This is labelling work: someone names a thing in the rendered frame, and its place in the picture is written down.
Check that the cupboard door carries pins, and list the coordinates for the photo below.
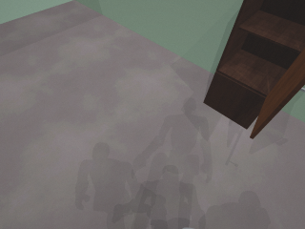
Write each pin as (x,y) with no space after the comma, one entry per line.
(283,91)

